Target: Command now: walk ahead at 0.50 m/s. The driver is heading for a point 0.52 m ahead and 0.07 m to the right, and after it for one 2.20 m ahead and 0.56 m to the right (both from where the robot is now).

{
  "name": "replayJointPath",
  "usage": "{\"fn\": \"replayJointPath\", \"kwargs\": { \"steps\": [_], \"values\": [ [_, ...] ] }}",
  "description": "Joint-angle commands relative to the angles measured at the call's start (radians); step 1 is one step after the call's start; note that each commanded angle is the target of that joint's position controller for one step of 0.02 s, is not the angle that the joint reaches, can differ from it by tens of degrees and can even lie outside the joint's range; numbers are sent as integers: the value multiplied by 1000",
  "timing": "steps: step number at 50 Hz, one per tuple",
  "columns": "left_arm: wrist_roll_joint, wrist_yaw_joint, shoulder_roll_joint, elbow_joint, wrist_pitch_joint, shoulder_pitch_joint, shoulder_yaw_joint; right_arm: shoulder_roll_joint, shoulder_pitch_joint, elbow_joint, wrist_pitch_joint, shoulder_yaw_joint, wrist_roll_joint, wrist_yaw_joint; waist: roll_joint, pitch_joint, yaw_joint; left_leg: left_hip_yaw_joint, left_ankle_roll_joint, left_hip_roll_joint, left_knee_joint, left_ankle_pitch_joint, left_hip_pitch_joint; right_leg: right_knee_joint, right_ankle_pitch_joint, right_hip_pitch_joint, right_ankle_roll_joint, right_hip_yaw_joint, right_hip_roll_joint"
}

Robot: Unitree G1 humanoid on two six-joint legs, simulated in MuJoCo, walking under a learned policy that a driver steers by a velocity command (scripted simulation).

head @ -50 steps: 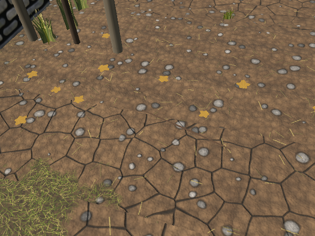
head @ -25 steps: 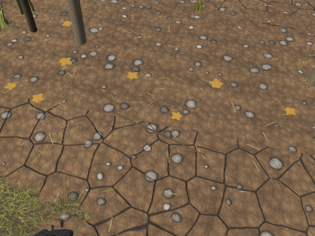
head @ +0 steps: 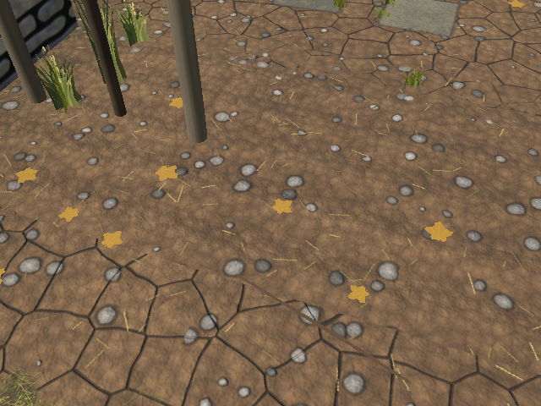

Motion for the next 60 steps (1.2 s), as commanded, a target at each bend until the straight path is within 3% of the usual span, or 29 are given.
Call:
{"fn": "replayJointPath", "kwargs": {
  "steps": [1, 4, 6, 7, 8, 9, 11, 12, 14, 18, 23, 27, 29, 30, 31, 32, 33, 34, 35, 37, 42, 48, 49, 50, 51, 52, 53, 55, 60],
  "values": [
    [-7, 0, 132, -55, -11, -7, 29, -78, -43, -76, -18, -25, 7, 15, -113, 63, -29, 38, 7, 2, 38, -69, -41, -16, 337, 0, -218, 200, -287],
    [-12, 12, 161, -68, 3, -54, 35, -94, 35, -63, -38, -35, 7, 30, -154, 16, -83, 124, 35, -68, -25, -193, 173, 143, 569, -59, -178, 153, -275],
    [-22, 23, 153, -109, -6, -220, 28, -145, 451, 75, -61, -71, -9, 32, -91, -107, -314, 216, 69, -152, -165, -108, 689, 589, 720, -311, -100, 62, -171],
    [-9, 35, 79, -147, -29, -267, 12, -208, 579, 116, -70, -83, -9, 30, 106, -64, -359, -6, 151, 0, -289, -10, 801, 1056, 98, -564, -27, 40, -35],
    [-28, 33, -15, -150, -53, -51, -17, -211, 476, 71, -78, -61, 3, 40, 326, -103, -172, -516, 313, 199, -435, 12, 795, 1179, -317, -758, -44, 210, 78],
    [-58, 27, 32, -144, -59, -78, -9, -165, 399, 57, -68, -53, 37, 41, 166, 6, -130, -520, 314, 237, -481, 22, 705, 1139, -289, -836, -56, 228, 27],
    [-53, 34, 70, -169, -23, -178, -1, -136, 288, 41, -61, -44, 26, 42, -12, 58, -78, -497, 289, 258, -474, -254, 534, 1050, -197, -875, -64, 192, -69],
    [-49, 29, 87, -142, -1, -169, 8, -95, 245, 23, -69, -27, -11, 39, -68, 60, -64, -431, 266, 258, -458, -324, 436, 934, -87, -815, -72, 238, -120],
    [-49, 4, 102, -143, 15, -204, 22, -83, 196, 16, -90, -18, -14, 11, -19, 88, -35, -278, 188, 167, -455, -414, 346, 781, 165, -756, -62, 259, -138],
    [2, -45, 16, -188, 11, -337, 7, -76, 276, 56, -82, -8, -10, -81, 28, 60, -78, 26, 109, 40, -409, -428, 166, 386, 807, -441, -41, 84, -30],
    [-15, -69, -15, -230, 29, -500, -2, -30, 424, 71, -60, -4, 2, -66, 27, 103, -200, 49, 79, 80, -194, -461, 448, 226, 810, -573, -40, 82, -27],
    [-40, -84, -7, -224, -4, -546, -4, -21, 451, 59, -20, -6, 11, -82, -10, 184, -244, -6, 68, 137, -39, -283, 668, 44, 704, -760, -14, 134, -99],
    [-14, -80, -7, -132, -12, -320, 11, -55, 437, 80, -9, -16, 7, -80, -15, 52, -144, 83, 58, 82, 194, -96, 534, -18, 802, -329, -47, 61, -83],
    [-4, -71, 32, -69, -6, -135, 35, -64, 392, 76, -14, -17, 17, -71, -10, -6, -25, 142, 39, 47, 431, 19, 378, -77, 869, -55, -93, -4, -46],
    [7, -57, 95, -16, 14, 28, 58, -69, 350, 59, -37, -24, 7, -55, -147, -31, 59, 218, -14, -68, 850, -430, 68, -37, 1139, 285, -180, 83, -124],
    [39, -38, 190, -34, 9, 59, 61, -23, 416, -17, -66, 12, 8, -29, -270, -222, 27, 108, -68, -106, 1149, -879, -323, 342, 1553, 721, -325, 333, -345],
    [35, -9, 185, -63, 15, 77, 64, -103, 340, -65, -101, 16, 19, -19, -291, -444, 107, -84, -62, -62, 1060, -755, -381, 316, 1517, 824, -413, 473, -449],
    [20, 8, 190, -96, 22, -18, 57, -154, 329, -69, -115, -1, 19, -17, -146, -434, 45, -111, -43, -17, 852, -621, -358, 231, 1186, 706, -371, 462, -426],
    [8, 17, 186, -118, 31, -123, 52, -128, 315, -78, -111, 5, 19, -26, -46, -386, -32, -89, -63, -9, 796, -556, -361, 189, 933, 561, -387, 512, -412],
    [0, 29, 132, -156, 51, -296, 34, -98, 291, -69, -42, -9, -6, -71, 52, -189, -147, -64, -153, 10, 467, -420, -141, 52, 832, 38, -353, 522, -364],
    [-12, 62, 132, -120, 62, -253, 44, -41, 131, -101, -31, -4, -22, -82, -109, -185, -93, -5, -138, -96, -62, -175, 204, 78, 864, -239, -199, 300, -134],
    [-26, 79, 105, -121, 98, -255, 43, -65, 26, -151, -26, -21, -17, -64, -139, -127, -106, -52, -83, -140, -350, -118, 299, 159, 467, -177, -101, 440, -113],
    [-22, 77, 84, -127, 96, -267, 38, -80, 57, -144, -31, -28, -25, -63, -125, -114, -130, -48, -56, -109, -443, 9, 407, 211, 381, -218, -68, 428, -79],
    [-3, 72, 30, -132, 88, -229, 22, -133, 91, -148, -31, -39, -40, -71, -23, -148, -120, -164, 9, 55, -441, 298, 584, 366, 166, -328, -15, 355, -11],
    [-13, 68, 11, -116, 76, -88, 15, -163, 109, -155, -17, -43, -71, -74, 209, -212, -68, -401, 209, 273, -425, 637, 744, 601, -357, -487, 52, 247, 133],
    [-9, 59, 94, -115, 71, -67, 25, -136, 138, -141, -10, -42, -51, -70, 240, -277, -73, -554, 292, 347, -459, 519, 736, 758, -420, -527, 89, 218, 76],
    [-11, 59, 149, -100, 85, -105, 42, -99, 99, -159, -5, -32, -35, -67, 150, -225, -89, -473, 265, 275, -456, 360, 689, 840, -368, -532, 110, 208, 40],
    [-13, 68, 127, -91, 123, -159, 42, -74, 12, -170, 17, -22, -22, -58, 68, -121, -76, -320, 183, 162, -482, 150, 556, 824, -269, -523, 132, 168, 5],
    [-3, 55, 22, -83, 134, -184, 7, -79, -48, -164, 40, -23, -23, -46, 148, -86, -61, -155, 151, 46, -556, -53, 383, 423, -140, -234, 130, 51, -30]
  ]
}}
